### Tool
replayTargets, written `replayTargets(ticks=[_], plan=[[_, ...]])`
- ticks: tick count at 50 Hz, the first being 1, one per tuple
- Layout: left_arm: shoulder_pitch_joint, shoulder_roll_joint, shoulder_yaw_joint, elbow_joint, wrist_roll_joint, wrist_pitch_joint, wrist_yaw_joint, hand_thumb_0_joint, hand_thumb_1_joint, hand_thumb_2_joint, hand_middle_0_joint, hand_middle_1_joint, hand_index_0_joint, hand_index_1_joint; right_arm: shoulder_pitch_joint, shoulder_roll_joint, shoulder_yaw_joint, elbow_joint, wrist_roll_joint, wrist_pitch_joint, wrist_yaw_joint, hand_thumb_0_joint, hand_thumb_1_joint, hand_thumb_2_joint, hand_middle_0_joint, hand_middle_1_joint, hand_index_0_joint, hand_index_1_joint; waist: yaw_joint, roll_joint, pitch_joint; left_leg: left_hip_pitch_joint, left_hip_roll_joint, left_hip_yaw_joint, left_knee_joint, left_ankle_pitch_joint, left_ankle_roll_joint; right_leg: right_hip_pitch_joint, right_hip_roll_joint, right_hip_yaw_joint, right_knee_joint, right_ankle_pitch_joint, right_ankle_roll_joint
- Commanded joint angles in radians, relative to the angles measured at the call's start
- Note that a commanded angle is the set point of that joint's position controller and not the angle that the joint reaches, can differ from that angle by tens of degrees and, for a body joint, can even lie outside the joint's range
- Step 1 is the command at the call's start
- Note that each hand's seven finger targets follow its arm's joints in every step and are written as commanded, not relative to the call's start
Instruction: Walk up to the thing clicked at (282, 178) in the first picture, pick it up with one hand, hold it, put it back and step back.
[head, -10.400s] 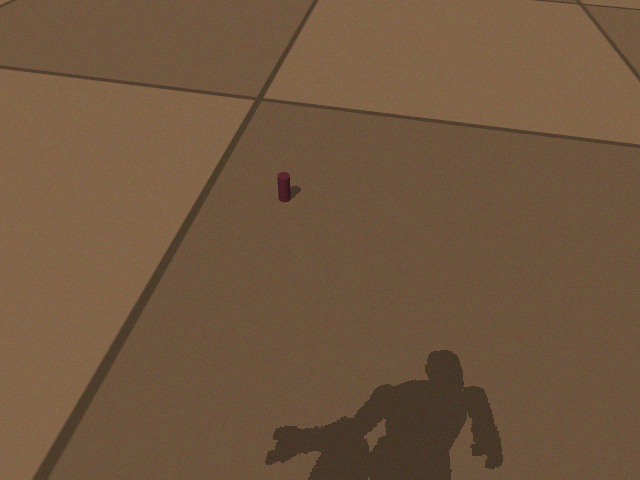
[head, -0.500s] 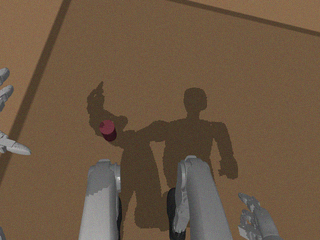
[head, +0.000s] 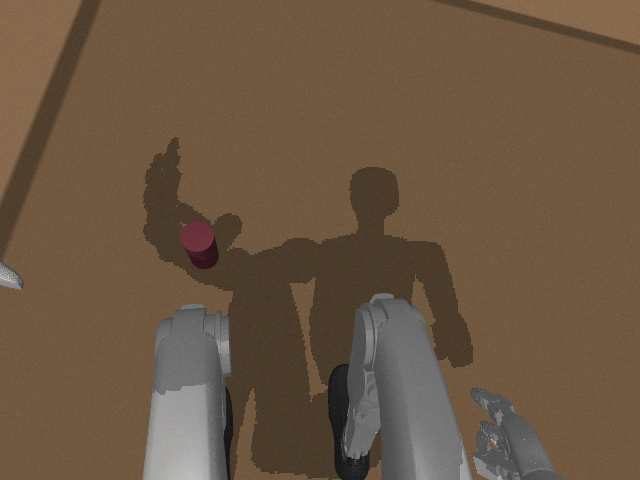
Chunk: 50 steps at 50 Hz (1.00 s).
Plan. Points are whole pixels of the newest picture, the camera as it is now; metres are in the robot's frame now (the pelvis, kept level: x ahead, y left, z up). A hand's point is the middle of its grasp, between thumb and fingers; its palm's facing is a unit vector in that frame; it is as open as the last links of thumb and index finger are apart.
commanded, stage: go down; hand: left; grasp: from the side
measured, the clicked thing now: (201, 247) +0.46 +0.16 -0.34
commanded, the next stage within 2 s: approach in 0.38 s
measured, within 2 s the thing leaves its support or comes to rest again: neither
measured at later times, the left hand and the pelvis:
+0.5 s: hand out of the picture +0.42 +0.33 -0.04, palm faces -0.08 -0.99 -0.15, open 17.2 cm; pelvis +0.00 +0.00 -0.02, yaw -1 degrees
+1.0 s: hand (111, 240) +0.43 +0.27 -0.21, palm faces -0.14 -0.99 +0.02, open 17.1 cm; pelvis -0.01 +0.01 -0.09, yaw -6 degrees
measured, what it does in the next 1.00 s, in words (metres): lowers itself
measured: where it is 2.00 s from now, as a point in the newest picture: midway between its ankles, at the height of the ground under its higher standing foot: (283, 453)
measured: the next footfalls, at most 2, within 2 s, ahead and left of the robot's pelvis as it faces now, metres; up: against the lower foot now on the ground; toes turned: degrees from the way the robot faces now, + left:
none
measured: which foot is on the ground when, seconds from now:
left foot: down 0.00-1.00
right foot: down 0.00-1.00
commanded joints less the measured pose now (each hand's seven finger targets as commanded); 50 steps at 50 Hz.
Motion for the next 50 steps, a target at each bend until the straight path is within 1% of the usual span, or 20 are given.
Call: replayTargets(ticks=[1, 8, 9, 12, 16, 18, 22, 24, 26, 28, 33, 36, 39, 41, 42, 43, 44, 45, 48, 50], plan=[[-0.249, 0.368, 0.087, -0.221, -0.042, -0.06, -0.001, 0.0, -0.528, 0.136, -0.024, -0.145, -0.036, -0.126, 0.128, -0.234, -0.078, -0.05, 0.004, -0.029, -0.02, 0.0, -0.88, -0.896, 0.2, 0.299, 0.2, 0.299, 0.036, 0.245, -0.616, 0.474, -0.006, 0.015, -0.295, 0.104, 0.018, 0.267, 0.032, -0.016, -0.189, 0.097, -0.053], [-0.241, 0.371, 0.089, -0.175, -0.049, -0.053, -0.016, 0.0, -0.505, 0.14, -0.024, -0.144, -0.035, -0.125, 0.13, -0.238, -0.07, -0.05, 0.003, -0.03, -0.019, 0.0, -0.878, -0.895, 0.2, 0.299, 0.2, 0.299, 0.016, 0.225, -0.594, 0.428, -0.01, 0.017, -0.268, 0.108, 0.022, 0.263, 0.033, -0.021, -0.172, 0.097, -0.051], [-0.236, 0.379, 0.097, -0.181, -0.051, -0.055, -0.017, 0.0, -0.516, 0.136, -0.025, -0.145, -0.037, -0.126, 0.133, -0.238, -0.068, -0.049, 0.003, -0.028, -0.018, 0.0, -0.88, -0.896, 0.2, 0.299, 0.2, 0.299, 0.027, 0.23, -0.61, 0.433, -0.011, 0.025, -0.256, 0.137, 0.022, 0.273, 0.032, -0.017, -0.17, 0.119, -0.052], [-0.254, 0.377, 0.092, -0.177, -0.057, -0.053, -0.024, 0.0, -0.531, 0.133, -0.03, -0.148, -0.041, -0.129, 0.131, -0.235, -0.065, -0.052, 0.0, -0.031, -0.017, 0.0, -0.881, -0.896, 0.2, 0.299, 0.2, 0.299, 0.011, 0.217, -0.607, 0.4, -0.013, 0.036, -0.239, 0.115, 0.027, 0.288, 0.035, -0.016, -0.174, 0.1, -0.049], [-0.261, 0.392, 0.094, -0.179, -0.053, -0.055, -0.029, 0.0, -0.517, 0.125, -0.032, -0.147, -0.045, -0.126, 0.131, -0.245, -0.063, -0.053, -0.002, -0.031, -0.017, 0.0, -0.88, -0.895, 0.2, 0.299, 0.2, 0.299, 0.014, 0.24, -0.596, 0.398, -0.013, 0.029, -0.242, 0.097, 0.025, 0.263, 0.035, -0.023, -0.161, 0.087, -0.051], [-0.254, 0.372, 0.082, -0.164, -0.057, -0.053, -0.037, 0.0, -0.508, 0.129, -0.029, -0.148, -0.044, -0.126, 0.125, -0.249, -0.062, -0.048, 0.0, -0.032, -0.017, 0.0, -0.877, -0.894, 0.2, 0.299, 0.2, 0.299, 0.014, 0.255, -0.584, 0.425, -0.01, 0.014, -0.249, 0.097, 0.021, 0.225, 0.034, -0.03, -0.148, 0.091, -0.053], [-0.282, 0.409, 0.101, -0.185, -0.062, -0.059, -0.038, 0.0, -0.518, 0.124, -0.035, -0.152, -0.049, -0.13, 0.125, -0.248, -0.054, -0.051, -0.001, -0.03, -0.016, 0.0, -0.878, -0.894, 0.2, 0.299, 0.2, 0.299, 0.015, 0.259, -0.598, 0.419, -0.01, 0.011, -0.236, 0.108, 0.02, 0.234, 0.034, -0.029, -0.137, 0.098, -0.052], [-0.273, 0.388, 0.091, -0.167, -0.065, -0.057, -0.044, 0.0, -0.547, 0.164, -0.061, -0.202, -0.056, -0.2, 0.127, -0.252, -0.052, -0.051, -0.003, -0.03, -0.016, 0.0, -0.897, -0.898, 0.201, 0.3, 0.2, 0.3, 0.003, 0.251, -0.589, 0.407, -0.012, 0.018, -0.221, 0.126, 0.023, 0.237, 0.034, -0.031, -0.139, 0.112, -0.051], [-0.264, 0.407, 0.114, -0.143, -0.072, -0.06, -0.048, 0.0, -0.527, 0.063, -0.052, -0.128, -0.052, -0.117, 0.129, -0.253, -0.047, -0.049, -0.003, -0.032, -0.015, 0.0, -0.875, -0.891, 0.199, 0.3, 0.199, 0.3, 0.001, 0.235, -0.573, 0.384, -0.013, 0.019, -0.206, 0.13, 0.024, 0.228, 0.036, -0.031, -0.128, 0.111, -0.051], [-0.253, 0.35, 0.089, -0.071, -0.084, -0.068, -0.063, 0.0, -0.53, 0.063, -0.054, -0.13, -0.056, -0.119, 0.116, -0.261, -0.039, -0.05, -0.007, -0.033, -0.012, 0.0, -0.872, -0.891, 0.199, 0.3, 0.199, 0.3, -0.028, 0.217, -0.492, 0.353, -0.009, 0.0, -0.2, 0.097, 0.025, 0.177, 0.037, -0.045, -0.115, 0.089, -0.05], [-0.279, 0.312, 0.073, -0.004, -0.143, -0.143, -0.102, 0.0, -0.527, 0.052, -0.056, -0.126, -0.058, -0.113, 0.09, -0.273, -0.012, -0.064, -0.017, -0.051, -0.001, 0.0, -0.872, -0.89, 0.199, 0.3, 0.199, 0.3, -0.062, 0.166, -0.45, 0.274, -0.007, 0.004, -0.131, 0.055, 0.03, 0.18, 0.049, -0.059, -0.095, 0.061, -0.042], [-0.309, 0.306, 0.052, 0.048, -0.161, -0.194, -0.115, 0.0, -0.5, 0.061, -0.054, -0.122, -0.053, -0.113, 0.072, -0.287, 0.012, -0.069, -0.03, -0.062, 0.007, 0.0, -0.868, -0.89, 0.199, 0.3, 0.199, 0.3, -0.088, 0.163, -0.434, 0.245, -0.004, -0.001, -0.095, 0.04, 0.027, 0.175, 0.057, -0.072, -0.069, 0.05, -0.041], [-0.314, 0.326, 0.045, 0.065, -0.158, -0.255, -0.115, 0.0, -0.49, 0.059, -0.053, -0.116, -0.051, -0.107, 0.046, -0.298, 0.044, -0.08, -0.05, -0.064, 0.019, 0.0, -0.872, -0.891, 0.199, 0.3, 0.199, 0.3, -0.086, 0.188, -0.443, 0.247, -0.001, -0.007, -0.055, 0.075, 0.02, 0.183, 0.061, -0.085, -0.033, 0.079, -0.041], [-0.311, 0.39, 0.07, 0.09, -0.15, -0.293, -0.103, 0.0, -0.466, 0.059, -0.052, -0.112, -0.049, -0.104, 0.022, -0.313, 0.065, -0.085, -0.066, -0.06, 0.025, 0.0, -0.873, -0.891, 0.2, 0.3, 0.199, 0.3, -0.078, 0.214, -0.435, 0.251, 0.003, -0.012, -0.036, 0.07, 0.015, 0.185, 0.064, -0.094, -0.014, 0.073, -0.041], [-0.309, 0.391, 0.064, 0.098, -0.144, -0.31, -0.097, 0.0, -0.443, 0.07, -0.049, -0.107, -0.041, -0.101, 0.007, -0.318, 0.077, -0.09, -0.074, -0.058, 0.029, 0.0, -0.873, -0.892, 0.2, 0.3, 0.199, 0.3, -0.077, 0.238, -0.432, 0.27, 0.006, -0.017, -0.03, 0.077, 0.01, 0.173, 0.065, -0.099, 0.005, 0.078, -0.043], [-0.305, 0.433, 0.088, 0.117, -0.137, -0.327, -0.088, 0.0, -0.454, 0.069, -0.049, -0.106, -0.042, -0.101, 0.011, -0.328, 0.088, -0.083, -0.084, -0.05, 0.031, 0.0, -0.875, -0.893, 0.199, 0.3, 0.199, 0.3, -0.089, 0.246, -0.44, 0.268, 0.008, -0.021, -0.017, 0.093, 0.009, 0.197, 0.068, -0.108, 0.012, 0.094, -0.041], [-0.286, 0.439, 0.097, 0.129, -0.135, -0.341, -0.078, 0.0, -0.434, 0.083, -0.043, -0.1, -0.033, -0.098, 0.005, -0.336, 0.098, -0.084, -0.094, -0.042, 0.034, 0.0, -0.874, -0.894, 0.199, 0.3, 0.199, 0.3, -0.086, 0.263, -0.447, 0.284, 0.01, -0.024, -0.009, 0.124, 0.005, 0.214, 0.068, -0.113, 0.026, 0.123, -0.04], [-0.297, 0.423, 0.08, 0.124, -0.135, -0.358, -0.072, 0.0, -0.428, 0.082, -0.043, -0.102, -0.033, -0.099, -0.02, -0.336, 0.112, -0.096, -0.102, -0.037, 0.036, 0.0, -0.877, -0.895, 0.199, 0.3, 0.199, 0.3, -0.092, 0.279, -0.44, 0.302, 0.015, -0.035, -0.006, 0.128, 0.001, 0.196, 0.07, -0.119, 0.04, 0.122, -0.042], [-0.286, 0.415, 0.081, 0.149, -0.126, -0.398, -0.038, 0.0, -0.397, 0.092, -0.039, -0.102, -0.028, -0.099, -0.028, -0.365, 0.133, -0.087, -0.138, -0.017, 0.041, 0.0, -0.882, -0.897, 0.199, 0.3, 0.199, 0.3, -0.116, 0.342, -0.431, 0.339, 0.022, -0.052, 0.021, 0.176, -0.013, 0.205, 0.07, -0.139, 0.07, 0.173, -0.04], [-0.285, 0.364, 0.043, 0.152, -0.114, -0.431, -0.015, 0.0, -0.413, 0.084, -0.041, -0.106, -0.033, -0.101, -0.066, -0.369, 0.145, -0.091, -0.158, -0.008, 0.046, 0.0, -0.89, -0.898, 0.199, 0.3, 0.199, 0.3, -0.131, 0.379, -0.403, 0.361, 0.027, -0.066, 0.028, 0.166, -0.022, 0.163, 0.074, -0.155, 0.087, 0.164, -0.041]])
